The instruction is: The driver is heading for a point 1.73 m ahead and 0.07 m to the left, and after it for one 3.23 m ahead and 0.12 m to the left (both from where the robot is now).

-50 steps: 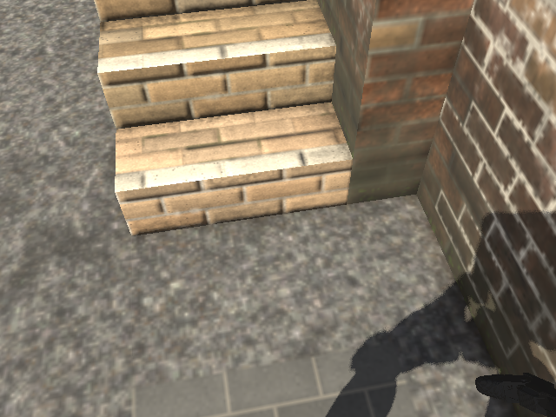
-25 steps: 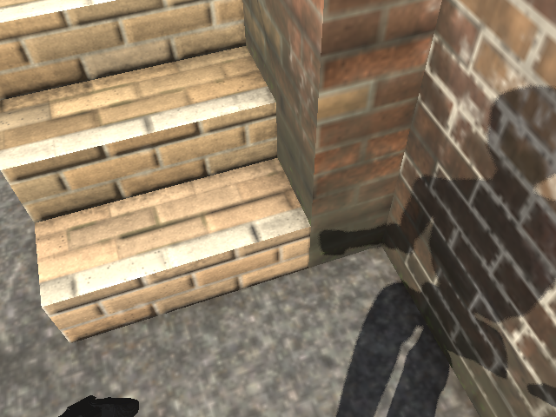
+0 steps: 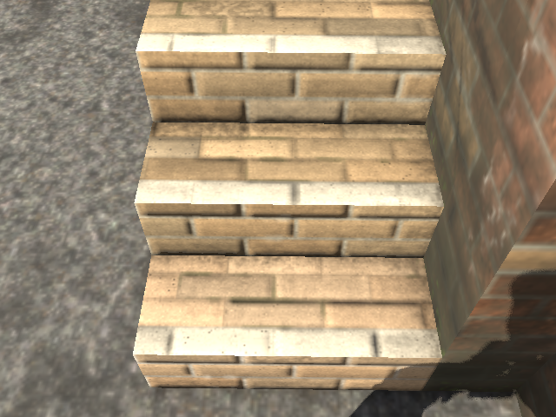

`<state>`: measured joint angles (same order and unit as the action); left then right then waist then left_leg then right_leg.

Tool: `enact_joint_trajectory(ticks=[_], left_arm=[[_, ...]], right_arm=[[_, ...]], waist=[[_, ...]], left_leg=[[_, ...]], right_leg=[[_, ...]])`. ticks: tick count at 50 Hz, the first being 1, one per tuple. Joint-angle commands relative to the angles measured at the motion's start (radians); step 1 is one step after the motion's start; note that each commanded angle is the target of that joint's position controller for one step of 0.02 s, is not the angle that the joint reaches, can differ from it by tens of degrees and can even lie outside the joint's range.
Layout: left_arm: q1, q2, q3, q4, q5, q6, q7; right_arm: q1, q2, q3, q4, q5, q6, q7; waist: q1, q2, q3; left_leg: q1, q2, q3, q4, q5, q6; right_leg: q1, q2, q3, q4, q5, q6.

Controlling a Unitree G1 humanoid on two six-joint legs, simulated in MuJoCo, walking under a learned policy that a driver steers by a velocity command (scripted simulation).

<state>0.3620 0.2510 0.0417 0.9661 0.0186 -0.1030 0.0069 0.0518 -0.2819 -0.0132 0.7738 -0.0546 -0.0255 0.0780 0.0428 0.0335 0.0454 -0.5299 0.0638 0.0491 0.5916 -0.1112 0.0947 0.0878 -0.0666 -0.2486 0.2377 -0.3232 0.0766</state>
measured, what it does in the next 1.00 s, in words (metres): walks ahead, turning left: left foot, then right foot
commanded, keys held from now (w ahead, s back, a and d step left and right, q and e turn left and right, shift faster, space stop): q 0.26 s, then no key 0.74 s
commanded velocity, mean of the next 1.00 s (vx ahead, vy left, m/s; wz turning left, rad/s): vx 0.11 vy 0.00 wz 0.27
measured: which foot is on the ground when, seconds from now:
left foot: up 0.00-0.02, down 0.04-1.00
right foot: down 0.00-0.04, up 0.06-0.54, down 0.56-1.00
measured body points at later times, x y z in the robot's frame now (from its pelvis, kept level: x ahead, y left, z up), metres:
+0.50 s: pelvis +0.13 +0.05 +0.01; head +0.17 +0.06 +0.46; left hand +0.18 +0.32 -0.13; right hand +0.28 -0.21 -0.12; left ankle +0.14 +0.11 -0.73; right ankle +0.21 -0.08 -0.71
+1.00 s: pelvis +0.16 +0.04 +0.01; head +0.17 +0.04 +0.46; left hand +0.20 +0.32 -0.12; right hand +0.34 -0.19 -0.12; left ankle +0.14 +0.11 -0.73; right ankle +0.19 -0.07 -0.73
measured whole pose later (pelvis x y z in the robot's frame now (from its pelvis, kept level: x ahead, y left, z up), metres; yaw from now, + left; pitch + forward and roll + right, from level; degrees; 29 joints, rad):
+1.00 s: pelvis +0.16 +0.04 +0.01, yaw +15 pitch -1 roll +0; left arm 0.11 0.26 -0.03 1.02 0.02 -0.09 0.00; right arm 0.12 -0.27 -0.03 0.96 0.00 0.03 -0.02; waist 0.02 0.00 0.04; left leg -0.12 -0.13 -0.11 0.34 -0.18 0.08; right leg -0.14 0.00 0.00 0.37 -0.21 0.00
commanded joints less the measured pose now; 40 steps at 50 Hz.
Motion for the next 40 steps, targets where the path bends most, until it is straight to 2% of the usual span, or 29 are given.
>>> enact_joint_trajectory(ticks=[1,2,3,4,5,6,7,8,9,10,11,12,13,16,17,18,23,24,25,26,27,28,29,30,31,32,33,35,40], left_arm=[[-0.013,0.192,0.044,-0.046,0.0,0.032,0.008],[-0.006,0.17,0.038,-0.069,0.003,0.035,0.01],[0.047,0.039,0.003,-0.164,-0.002,0.031,-0.004],[0.012,0.107,0.014,-0.14,0.009,0.037,0.004],[-0.047,0.126,0.017,-0.134,0.001,0.04,0.004],[-0.069,0.106,0.008,-0.124,-0.008,0.037,0.008],[-0.087,0.098,0.005,-0.116,0.002,0.044,0.013],[-0.077,0.098,0.003,-0.117,0.016,0.06,0.014],[-0.063,0.094,0.003,-0.109,0.023,0.078,0.013],[-0.062,0.083,0.002,-0.11,0.027,0.097,0.008],[-0.073,0.087,0.003,-0.118,0.024,0.108,0.014],[-0.088,0.069,-0.005,-0.119,0.017,0.118,0.03],[-0.108,0.065,-0.01,-0.126,0.011,0.122,0.039],[-0.141,0.083,-0.004,-0.124,0.003,0.129,0.04],[-0.156,0.077,-0.003,-0.126,0.005,0.129,0.04],[-0.175,0.079,-0.003,-0.128,0.004,0.129,0.039],[-0.204,0.076,-0.005,-0.113,-0.015,0.124,0.039],[-0.208,0.073,-0.007,-0.113,-0.024,0.12,0.043],[-0.197,0.074,-0.009,-0.109,-0.029,0.115,0.045],[-0.176,0.069,-0.013,-0.098,-0.027,0.107,0.046],[-0.149,0.055,-0.021,-0.086,-0.017,0.092,0.047],[-0.178,0.136,-0.008,-0.092,0.017,0.053,0.033],[-0.229,0.2,0.004,-0.093,0.025,0.039,0.024],[-0.234,0.15,-0.006,-0.08,0.033,0.028,0.016],[-0.262,0.087,-0.028,-0.075,0.024,0.016,0.013],[-0.273,0.081,-0.033,-0.067,0.015,0.008,0.009],[-0.269,0.095,-0.032,-0.061,0.007,0.001,0.004],[-0.263,0.12,-0.03,-0.054,0.003,-0.008,0.0],[-0.251,0.122,-0.039,-0.022,0.0,-0.006,0.0]], right_arm=[[0.142,-0.09,-0.038,0.005,-0.007,-0.034,-0.02],[0.319,-0.156,-0.063,0.063,-0.024,-0.043,-0.034],[0.321,-0.338,-0.111,0.034,-0.03,-0.045,-0.05],[0.34,-0.347,-0.124,0.018,0.014,-0.038,-0.065],[0.302,-0.295,-0.116,0.008,0.031,-0.034,-0.074],[0.249,-0.216,-0.098,0.001,0.039,-0.031,-0.077],[0.203,-0.162,-0.083,-0.01,0.045,-0.026,-0.083],[0.164,-0.124,-0.068,-0.018,0.052,-0.018,-0.086],[0.153,-0.118,-0.064,-0.025,0.049,-0.016,-0.085],[0.183,-0.138,-0.071,-0.011,0.051,-0.013,-0.081],[0.183,-0.164,-0.079,-0.011,0.052,-0.014,-0.083],[0.173,-0.182,-0.087,-0.006,0.046,-0.008,-0.078],[0.179,-0.183,-0.084,-0.004,0.049,-0.005,-0.074],[0.187,-0.167,-0.076,0.012,0.044,-0.006,-0.075],[0.19,-0.17,-0.075,0.021,0.034,-0.004,-0.075],[0.194,-0.167,-0.074,0.029,0.033,-0.002,-0.078],[0.165,-0.139,-0.052,0.064,0.026,0.01,-0.085],[0.163,-0.13,-0.047,0.068,0.024,0.018,-0.084],[0.172,-0.126,-0.043,0.081,0.028,0.017,-0.088],[0.162,-0.122,-0.039,0.088,0.031,0.017,-0.091],[0.153,-0.113,-0.032,0.092,0.038,0.017,-0.093],[0.094,-0.11,-0.036,0.048,0.086,0.017,-0.105],[0.158,-0.123,-0.045,0.059,0.078,0.02,-0.111],[0.137,-0.12,-0.048,0.06,0.061,0.032,-0.124],[0.118,-0.094,-0.039,0.057,0.052,0.039,-0.127],[0.108,-0.079,-0.036,0.062,0.045,0.046,-0.127],[0.104,-0.082,-0.037,0.07,0.043,0.053,-0.126],[0.11,-0.108,-0.043,0.094,0.057,0.055,-0.116],[0.073,-0.093,-0.041,0.113,0.056,0.045,-0.103]], waist=[[-0.098,-0.114,-0.085],[-0.162,-0.023,-0.199],[-0.102,0.321,-0.314],[-0.122,0.235,-0.41],[-0.114,0.105,-0.338],[-0.09,0.035,-0.249],[-0.061,0.024,-0.179],[-0.029,0.043,-0.162],[-0.018,0.05,-0.169],[-0.013,0.05,-0.183],[-0.011,0.051,-0.17],[-0.006,0.044,-0.168],[-0.018,0.032,-0.162],[-0.035,0.044,-0.133],[-0.04,0.035,-0.12],[-0.049,0.037,-0.116],[-0.067,0.063,-0.1],[-0.077,0.073,-0.106],[-0.063,0.073,-0.095],[-0.047,0.057,-0.086],[-0.023,0.015,-0.089],[-0.007,-0.049,-0.112],[-0.077,-0.16,-0.093],[-0.061,-0.213,-0.084],[-0.073,-0.201,-0.066],[-0.075,-0.188,-0.059],[-0.069,-0.169,-0.051],[-0.051,-0.093,-0.031],[-0.027,-0.043,-0.049]], left_leg=[[0.243,-0.117,0.063,-0.103,-0.059,0.043],[0.474,-0.059,-0.032,-0.103,0.013,0.073],[0.79,0.273,-0.506,-0.112,0.328,0.224],[0.81,0.302,-0.669,-0.199,0.621,0.259],[0.748,0.271,-0.461,-0.146,0.799,0.231],[0.633,0.226,-0.368,-0.135,0.868,0.205],[0.541,0.179,-0.323,-0.159,0.835,0.168],[0.463,0.146,-0.291,-0.185,0.815,0.151],[0.42,0.13,-0.273,-0.19,0.837,0.143],[0.414,0.123,-0.268,-0.195,0.85,0.143],[0.387,0.11,-0.262,-0.195,0.833,0.142],[0.36,0.103,-0.263,-0.201,0.76,0.132],[0.352,0.106,-0.286,-0.216,0.684,0.133],[0.347,0.112,-0.319,-0.257,0.513,0.114],[0.361,0.109,-0.334,-0.263,0.468,0.101],[0.372,0.108,-0.339,-0.267,0.434,0.091],[0.364,0.091,-0.344,-0.26,0.386,0.074],[0.387,0.09,-0.352,-0.254,0.411,0.076],[0.384,0.089,-0.368,-0.25,0.401,0.081],[0.388,0.082,-0.377,-0.237,0.369,0.075],[0.358,0.068,-0.379,-0.229,0.305,0.049],[0.304,-0.003,-0.376,-0.211,0.086,0.035],[0.238,-0.095,-0.281,-0.182,-0.138,-0.004],[0.3,-0.121,-0.242,-0.139,-0.224,-0.038],[0.353,-0.102,-0.246,-0.146,-0.178,-0.056],[0.378,-0.084,-0.252,-0.188,-0.105,-0.057],[0.402,-0.073,-0.26,-0.225,-0.03,-0.048],[0.416,-0.066,-0.271,-0.261,0.054,-0.012],[0.42,-0.058,-0.272,-0.283,0.112,-0.004]], right_leg=[[-0.078,-0.163,-0.002,0.353,0.735,-0.135],[-0.23,-0.124,-0.007,0.631,0.551,-0.107],[-0.674,0.034,-0.014,1.0,-0.156,-0.044],[-0.716,0.077,0.194,1.141,-0.25,-0.051],[-0.721,0.008,0.257,1.135,-0.146,-0.066],[-0.697,-0.018,0.259,1.064,-0.091,-0.065],[-0.674,-0.036,0.268,0.991,-0.068,-0.063],[-0.617,-0.033,0.271,0.939,-0.057,-0.056],[-0.569,-0.015,0.262,0.915,-0.047,-0.051],[-0.558,0.004,0.257,0.892,-0.042,-0.047],[-0.558,0.012,0.253,0.881,-0.028,-0.032],[-0.556,0.022,0.246,0.857,-0.015,-0.029],[-0.567,0.022,0.257,0.834,-0.009,-0.025],[-0.571,0.019,0.271,0.735,0.031,-0.024],[-0.571,0.016,0.275,0.687,0.044,-0.023],[-0.562,0.019,0.278,0.648,0.056,-0.024],[-0.41,0.048,0.276,0.458,0.043,-0.036],[-0.388,0.05,0.277,0.416,0.037,-0.038],[-0.36,0.053,0.289,0.35,0.015,-0.044],[-0.316,0.051,0.293,0.251,0.047,-0.053],[-0.221,0.02,0.318,0.109,0.188,-0.062],[-0.117,-0.059,0.376,0.107,0.366,-0.071],[-0.111,-0.128,0.419,0.141,0.478,-0.133],[-0.222,-0.184,0.488,0.073,0.4,-0.214],[-0.272,-0.188,0.509,0.042,0.355,-0.23],[-0.279,-0.153,0.484,0.041,0.307,-0.2],[-0.289,-0.112,0.448,0.041,0.241,-0.164],[-0.286,-0.043,0.365,0.056,0.179,-0.107],[-0.243,-0.02,0.333,0.081,0.213,-0.097]])
Keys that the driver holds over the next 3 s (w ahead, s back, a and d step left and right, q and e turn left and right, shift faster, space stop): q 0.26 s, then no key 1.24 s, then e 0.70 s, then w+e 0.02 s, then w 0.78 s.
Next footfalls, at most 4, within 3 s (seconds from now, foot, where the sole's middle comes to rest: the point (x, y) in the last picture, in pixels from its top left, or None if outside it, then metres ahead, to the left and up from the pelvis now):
0.04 left None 0.18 0.11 -0.77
0.56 right None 0.23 -0.06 -0.77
2.06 right None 0.17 -0.10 -0.77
2.68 left None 0.28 0.20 -0.77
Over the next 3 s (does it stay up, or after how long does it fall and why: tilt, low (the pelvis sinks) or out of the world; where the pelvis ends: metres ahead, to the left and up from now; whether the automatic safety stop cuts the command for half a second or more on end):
stays up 0.23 0.11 0.01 its command is cut before an obstacle after 2.2 s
